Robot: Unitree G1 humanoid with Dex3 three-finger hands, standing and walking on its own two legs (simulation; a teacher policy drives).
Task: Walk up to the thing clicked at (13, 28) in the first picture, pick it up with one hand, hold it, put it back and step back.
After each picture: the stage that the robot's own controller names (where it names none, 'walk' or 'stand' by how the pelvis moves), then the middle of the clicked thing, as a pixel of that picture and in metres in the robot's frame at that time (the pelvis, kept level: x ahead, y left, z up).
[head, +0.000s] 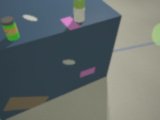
stand; (10, 28) +0.75 +0.40 -0.02
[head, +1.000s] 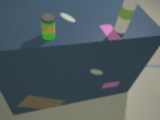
walk; (48, 26) +0.69 +0.16 +0.00
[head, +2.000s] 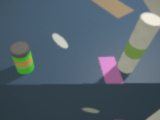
stand; (22, 58) +0.45 +0.24 +0.01
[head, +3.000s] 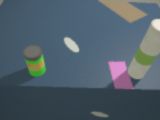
stand; (35, 61) +0.46 +0.20 +0.00
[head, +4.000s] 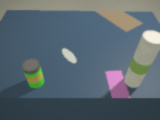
stand; (33, 73) +0.44 +0.21 -0.02
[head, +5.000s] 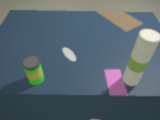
stand; (33, 70) +0.46 +0.21 -0.02
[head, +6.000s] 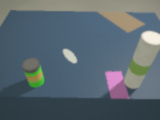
stand; (33, 73) +0.44 +0.21 -0.02
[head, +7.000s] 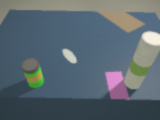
stand; (33, 73) +0.44 +0.21 -0.02
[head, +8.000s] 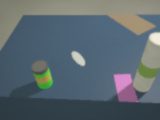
rise first; (42, 74) +0.44 +0.21 -0.02
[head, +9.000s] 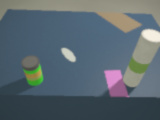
go down; (33, 71) +0.46 +0.20 -0.01
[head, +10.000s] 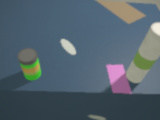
go down; (30, 64) +0.45 +0.19 +0.00
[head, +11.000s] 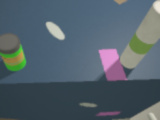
close in; (12, 53) +0.45 +0.20 +0.04
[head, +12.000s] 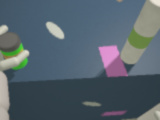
close; (13, 51) +0.46 +0.20 +0.05
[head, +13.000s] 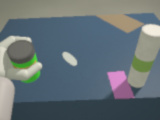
lift; (25, 62) +0.35 +0.17 +0.18
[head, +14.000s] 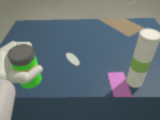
lift; (26, 67) +0.33 +0.17 +0.18
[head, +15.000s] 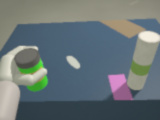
hold; (32, 70) +0.33 +0.16 +0.17
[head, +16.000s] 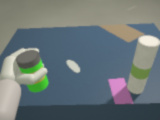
hold; (33, 71) +0.34 +0.16 +0.16
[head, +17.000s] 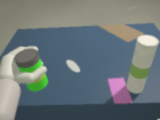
crouch; (32, 70) +0.33 +0.16 +0.17
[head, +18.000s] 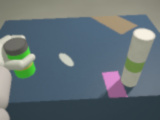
crouch; (20, 58) +0.39 +0.19 +0.15
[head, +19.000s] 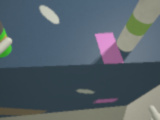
lower; out of the picture +0.48 +0.23 +0.06
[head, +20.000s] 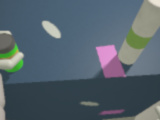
lower; (8, 53) +0.45 +0.21 +0.05
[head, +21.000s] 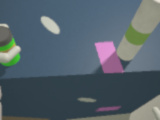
lower; (4, 47) +0.47 +0.21 +0.05
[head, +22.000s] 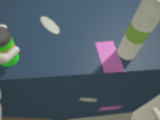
lower; (3, 47) +0.47 +0.21 +0.06
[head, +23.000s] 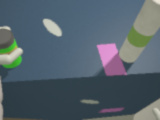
draw back; (6, 49) +0.46 +0.21 +0.05
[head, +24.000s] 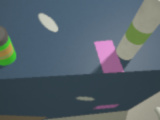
withdraw; (0, 46) +0.46 +0.22 +0.05
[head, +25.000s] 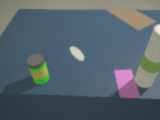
sink last; (38, 69) +0.44 +0.21 +0.02
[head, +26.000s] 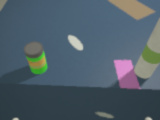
stand; (36, 58) +0.46 +0.20 +0.03
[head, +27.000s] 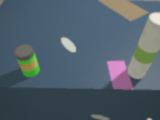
stand; (27, 61) +0.45 +0.22 +0.04
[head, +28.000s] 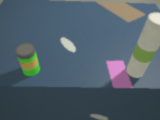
stand; (28, 60) +0.46 +0.21 +0.04
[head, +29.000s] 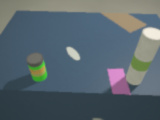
stand; (37, 67) +0.48 +0.21 -0.02
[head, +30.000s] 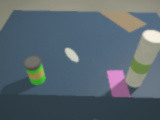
stand; (35, 70) +0.46 +0.21 -0.02
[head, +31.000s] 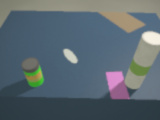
stand; (33, 72) +0.45 +0.22 -0.02
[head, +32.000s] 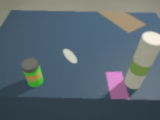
walk; (32, 72) +0.45 +0.22 -0.02
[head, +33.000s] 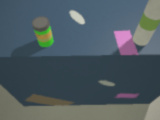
walk; (43, 32) +0.57 +0.19 -0.01
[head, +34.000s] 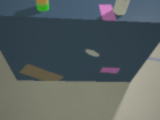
walk; out of the picture +0.83 +0.22 +0.00
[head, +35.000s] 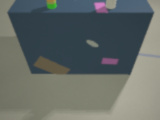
walk; out of the picture +1.10 +0.28 -0.01
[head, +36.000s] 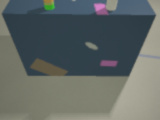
stand; out of the picture +1.04 +0.22 -0.02
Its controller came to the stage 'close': yes
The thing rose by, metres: 0.21
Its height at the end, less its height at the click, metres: +0.00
